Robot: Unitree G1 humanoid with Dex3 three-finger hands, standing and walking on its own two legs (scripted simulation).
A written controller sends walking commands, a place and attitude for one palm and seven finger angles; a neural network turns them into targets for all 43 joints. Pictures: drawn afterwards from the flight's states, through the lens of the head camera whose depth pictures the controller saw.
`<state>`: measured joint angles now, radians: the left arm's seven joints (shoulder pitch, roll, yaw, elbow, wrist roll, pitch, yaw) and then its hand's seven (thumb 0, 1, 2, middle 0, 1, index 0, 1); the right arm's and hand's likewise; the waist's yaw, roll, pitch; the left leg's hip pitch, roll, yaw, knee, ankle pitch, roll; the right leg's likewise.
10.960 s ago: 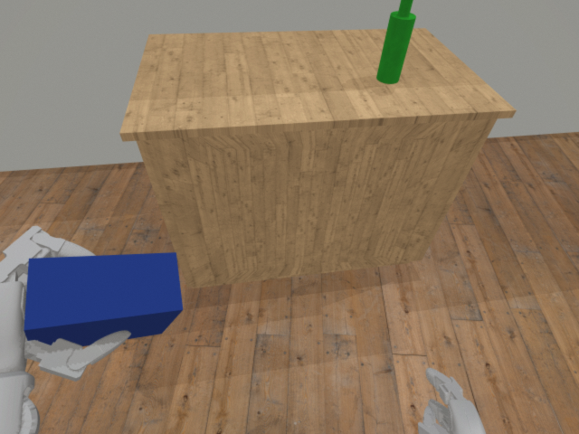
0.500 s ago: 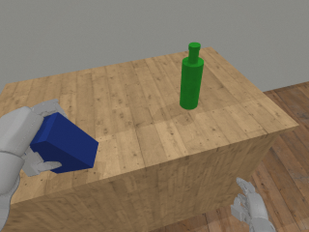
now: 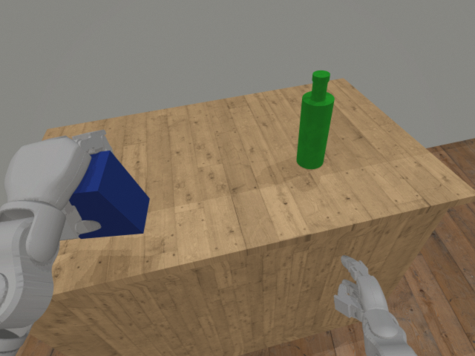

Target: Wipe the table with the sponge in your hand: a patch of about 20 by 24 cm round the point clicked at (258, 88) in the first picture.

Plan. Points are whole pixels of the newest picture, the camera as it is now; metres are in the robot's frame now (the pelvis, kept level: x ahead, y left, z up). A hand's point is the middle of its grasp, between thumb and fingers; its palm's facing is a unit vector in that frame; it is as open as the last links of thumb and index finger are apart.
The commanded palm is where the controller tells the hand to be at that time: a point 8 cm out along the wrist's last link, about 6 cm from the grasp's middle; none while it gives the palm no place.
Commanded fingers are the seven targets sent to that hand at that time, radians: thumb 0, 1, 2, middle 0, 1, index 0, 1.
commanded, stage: turn the palm down, sponge in hand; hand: left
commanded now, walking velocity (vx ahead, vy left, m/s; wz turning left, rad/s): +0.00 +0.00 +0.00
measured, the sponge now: (102, 206) +0.25 +0.27 +0.16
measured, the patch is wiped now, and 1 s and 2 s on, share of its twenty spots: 0.00 0.00 0.00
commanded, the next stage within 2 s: move the sponge above the wiping area in 0.54 s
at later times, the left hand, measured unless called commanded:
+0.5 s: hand (66, 179) +0.23 +0.27 +0.24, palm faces +0.34 +0.01 -0.94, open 10.5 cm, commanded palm +0.18 +0.25 +0.27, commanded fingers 0.00 0.10 1.30 -1.20 -1.60 -1.20 -1.60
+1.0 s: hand (59, 181) +0.24 +0.29 +0.22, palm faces +0.32 -0.04 -0.95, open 10.4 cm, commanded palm +0.19 +0.26 +0.26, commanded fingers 0.00 0.10 1.30 -1.20 -1.60 -1.20 -1.60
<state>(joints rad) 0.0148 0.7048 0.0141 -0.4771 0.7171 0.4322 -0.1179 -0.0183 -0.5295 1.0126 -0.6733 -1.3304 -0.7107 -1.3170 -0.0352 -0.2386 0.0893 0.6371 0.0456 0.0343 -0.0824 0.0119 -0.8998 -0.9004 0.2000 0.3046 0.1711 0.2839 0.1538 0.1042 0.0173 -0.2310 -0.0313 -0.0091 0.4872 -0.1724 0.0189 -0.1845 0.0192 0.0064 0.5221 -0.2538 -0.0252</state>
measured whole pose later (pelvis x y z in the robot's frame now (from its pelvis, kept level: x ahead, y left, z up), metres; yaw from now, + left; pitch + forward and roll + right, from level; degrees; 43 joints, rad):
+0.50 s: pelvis -0.01 -0.03 +0.00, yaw +0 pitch -7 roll +0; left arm -0.08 0.68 0.03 -0.29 0.77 0.43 -0.08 -0.02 -0.53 1.02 -0.68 -1.32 -0.72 -1.31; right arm -0.04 -0.26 0.08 0.69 0.05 0.02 -0.08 0.01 -0.90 -0.90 0.20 0.30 0.20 0.30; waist 0.16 0.14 -0.01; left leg -0.20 0.00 -0.03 0.47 -0.15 -0.02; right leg -0.16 0.05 -0.01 0.51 -0.24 -0.06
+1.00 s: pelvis +0.00 -0.02 +0.00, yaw +0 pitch -5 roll +0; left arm -0.01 0.63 0.11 -0.30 0.76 0.47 -0.09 -0.01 -0.53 1.02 -0.68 -1.31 -0.72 -1.29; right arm -0.02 -0.26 0.06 0.67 0.06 0.01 -0.06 0.01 -0.90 -0.90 0.20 0.30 0.20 0.30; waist 0.14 0.14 -0.02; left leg -0.21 -0.01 -0.02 0.46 -0.16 0.00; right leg -0.16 0.04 0.00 0.49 -0.24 -0.04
